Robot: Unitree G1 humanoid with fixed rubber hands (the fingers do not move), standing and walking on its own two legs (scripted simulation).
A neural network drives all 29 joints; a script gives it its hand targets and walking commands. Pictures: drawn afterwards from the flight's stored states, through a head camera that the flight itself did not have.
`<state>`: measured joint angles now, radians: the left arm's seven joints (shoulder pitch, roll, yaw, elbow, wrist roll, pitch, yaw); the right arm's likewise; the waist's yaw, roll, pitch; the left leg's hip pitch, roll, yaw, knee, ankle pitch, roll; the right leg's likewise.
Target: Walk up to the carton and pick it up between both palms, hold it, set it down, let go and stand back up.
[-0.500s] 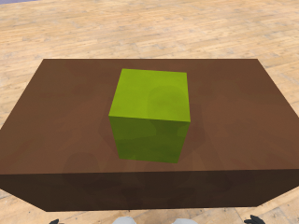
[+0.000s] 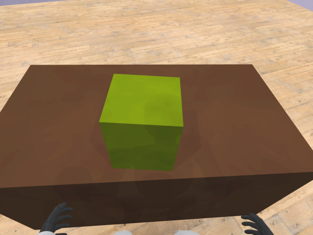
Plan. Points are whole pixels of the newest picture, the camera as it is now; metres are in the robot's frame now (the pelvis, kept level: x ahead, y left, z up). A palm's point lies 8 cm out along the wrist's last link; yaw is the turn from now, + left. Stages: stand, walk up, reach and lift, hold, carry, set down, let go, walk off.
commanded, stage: reach and lift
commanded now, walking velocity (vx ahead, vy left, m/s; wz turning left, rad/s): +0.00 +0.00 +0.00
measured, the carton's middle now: (144, 124) +0.46 +0.05 -0.02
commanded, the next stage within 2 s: none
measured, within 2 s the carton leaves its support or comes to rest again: neither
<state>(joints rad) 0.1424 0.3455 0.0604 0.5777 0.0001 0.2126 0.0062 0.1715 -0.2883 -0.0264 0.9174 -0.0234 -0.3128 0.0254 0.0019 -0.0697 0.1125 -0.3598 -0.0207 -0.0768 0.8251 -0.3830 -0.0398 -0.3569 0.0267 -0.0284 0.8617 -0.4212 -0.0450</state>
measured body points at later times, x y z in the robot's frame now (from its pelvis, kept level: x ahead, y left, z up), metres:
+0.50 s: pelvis -0.04 +0.03 +0.01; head -0.06 +0.08 +0.45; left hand +0.16 +0.29 -0.07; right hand +0.12 -0.21 -0.04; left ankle +0.04 +0.15 -0.70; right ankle +0.02 -0.08 -0.70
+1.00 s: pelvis -0.02 +0.03 +0.01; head -0.03 +0.09 +0.46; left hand +0.19 +0.27 -0.05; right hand +0.17 -0.18 +0.00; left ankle +0.04 +0.15 -0.70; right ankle +0.00 -0.07 -0.70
